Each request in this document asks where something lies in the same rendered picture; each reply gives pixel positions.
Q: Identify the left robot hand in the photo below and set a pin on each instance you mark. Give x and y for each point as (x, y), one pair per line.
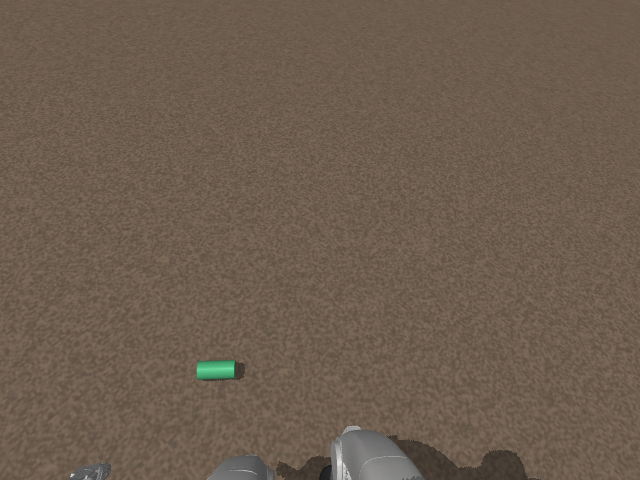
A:
(98, 471)

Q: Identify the can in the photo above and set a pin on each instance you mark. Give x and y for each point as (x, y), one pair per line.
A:
(222, 369)

